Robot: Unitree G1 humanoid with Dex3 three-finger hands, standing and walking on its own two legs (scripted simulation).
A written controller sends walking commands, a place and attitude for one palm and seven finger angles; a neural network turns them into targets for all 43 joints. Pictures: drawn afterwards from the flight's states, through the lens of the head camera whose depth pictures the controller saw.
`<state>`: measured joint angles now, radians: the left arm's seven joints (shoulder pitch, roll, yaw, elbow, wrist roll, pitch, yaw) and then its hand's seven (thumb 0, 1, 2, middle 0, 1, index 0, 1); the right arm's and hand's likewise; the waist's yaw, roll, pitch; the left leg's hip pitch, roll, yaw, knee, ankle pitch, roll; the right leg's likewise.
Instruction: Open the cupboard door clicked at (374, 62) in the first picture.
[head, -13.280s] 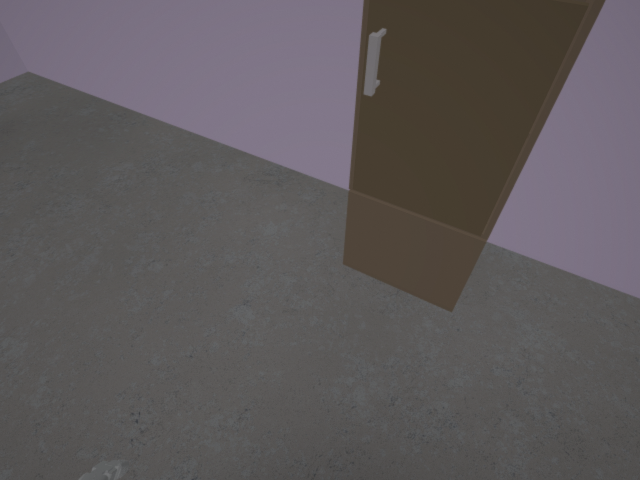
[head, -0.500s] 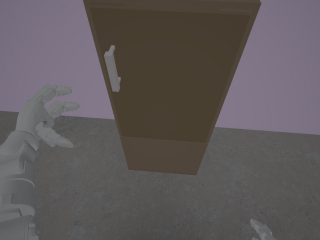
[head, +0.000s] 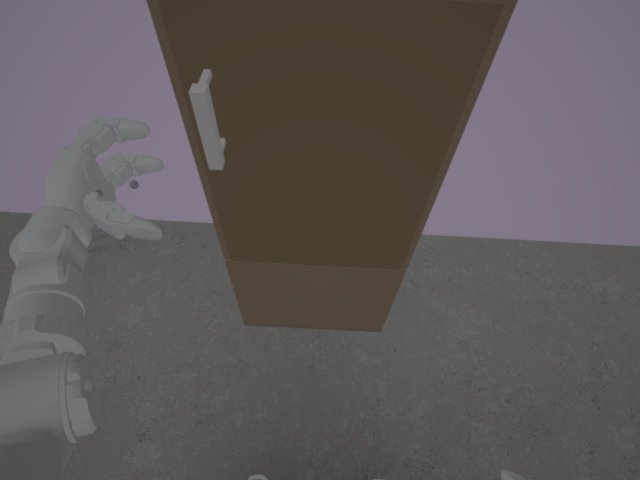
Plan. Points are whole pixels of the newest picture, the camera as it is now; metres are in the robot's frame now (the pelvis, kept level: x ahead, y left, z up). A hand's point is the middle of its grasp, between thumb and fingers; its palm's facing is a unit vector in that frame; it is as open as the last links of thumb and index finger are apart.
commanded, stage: move the hooked fingers beside the handle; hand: left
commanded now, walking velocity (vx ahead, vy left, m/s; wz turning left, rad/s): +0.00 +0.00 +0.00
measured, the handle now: (211, 121) +0.58 +0.16 +0.11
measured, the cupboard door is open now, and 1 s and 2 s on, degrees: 0 0 0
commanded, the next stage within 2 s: slide the fingers in behind the handle in 1.36 s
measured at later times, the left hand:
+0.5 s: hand (163, 142) +0.51 +0.21 +0.12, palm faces -0.06 -1.00 +0.00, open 14.0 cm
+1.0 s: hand (162, 137) +0.54 +0.22 +0.11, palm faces -0.05 -1.00 +0.01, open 14.0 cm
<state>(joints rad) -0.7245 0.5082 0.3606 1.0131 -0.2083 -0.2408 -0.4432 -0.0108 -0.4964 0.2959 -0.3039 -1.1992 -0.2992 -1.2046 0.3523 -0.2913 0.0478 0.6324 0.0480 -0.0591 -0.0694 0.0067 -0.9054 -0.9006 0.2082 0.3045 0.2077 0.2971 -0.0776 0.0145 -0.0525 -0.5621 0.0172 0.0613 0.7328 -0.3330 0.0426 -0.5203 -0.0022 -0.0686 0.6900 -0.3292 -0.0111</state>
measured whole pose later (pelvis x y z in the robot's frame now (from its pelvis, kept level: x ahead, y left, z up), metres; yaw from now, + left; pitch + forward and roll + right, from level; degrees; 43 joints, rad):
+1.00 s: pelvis +0.02 +0.00 -0.01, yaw -2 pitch +18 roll -3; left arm -0.97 0.65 0.44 1.22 -0.12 -0.26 -0.41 -0.01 -0.50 0.30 -0.30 -1.20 -0.30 -1.20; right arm 0.45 -0.28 0.04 0.63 0.02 0.08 -0.04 0.00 -0.91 -0.90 0.21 0.30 0.21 0.30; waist -0.17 0.02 -0.08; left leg -0.74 0.05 0.06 0.83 -0.40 0.04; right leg -0.68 0.03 -0.07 0.73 -0.36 -0.01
